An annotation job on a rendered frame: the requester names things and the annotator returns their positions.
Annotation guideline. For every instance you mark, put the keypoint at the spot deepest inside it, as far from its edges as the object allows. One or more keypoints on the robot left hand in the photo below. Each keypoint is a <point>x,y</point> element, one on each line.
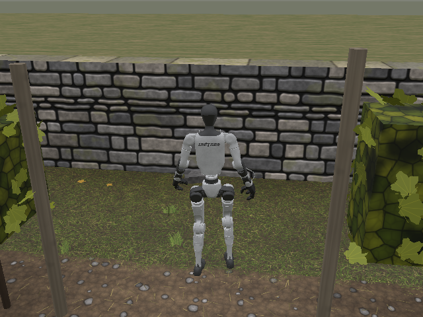
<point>182,181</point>

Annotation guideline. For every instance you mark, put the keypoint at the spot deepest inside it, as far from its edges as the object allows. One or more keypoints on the right robot shin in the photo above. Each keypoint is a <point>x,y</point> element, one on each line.
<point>229,237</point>

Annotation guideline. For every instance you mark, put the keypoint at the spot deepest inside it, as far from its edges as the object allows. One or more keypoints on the robot left upper arm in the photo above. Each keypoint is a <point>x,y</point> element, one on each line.
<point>186,149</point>

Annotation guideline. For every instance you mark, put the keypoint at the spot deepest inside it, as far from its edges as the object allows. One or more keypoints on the left robot shin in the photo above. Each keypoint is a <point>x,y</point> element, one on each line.
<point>198,243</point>

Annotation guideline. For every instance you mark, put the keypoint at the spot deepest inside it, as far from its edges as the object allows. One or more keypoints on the robot shin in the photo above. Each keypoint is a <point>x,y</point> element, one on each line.
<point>229,237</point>
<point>198,243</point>

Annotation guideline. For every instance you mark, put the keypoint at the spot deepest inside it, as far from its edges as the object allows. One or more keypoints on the robot right hand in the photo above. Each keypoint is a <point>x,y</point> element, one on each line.
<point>250,189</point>

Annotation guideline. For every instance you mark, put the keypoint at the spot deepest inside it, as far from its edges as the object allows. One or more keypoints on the robot right upper arm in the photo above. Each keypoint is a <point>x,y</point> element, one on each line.
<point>234,150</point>

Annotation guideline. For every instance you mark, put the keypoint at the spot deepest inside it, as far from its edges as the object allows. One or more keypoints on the left robot forearm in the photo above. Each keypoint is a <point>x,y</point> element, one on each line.
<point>179,172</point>

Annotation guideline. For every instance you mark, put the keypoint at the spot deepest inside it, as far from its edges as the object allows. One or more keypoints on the right robot forearm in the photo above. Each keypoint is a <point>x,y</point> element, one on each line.
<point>244,175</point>

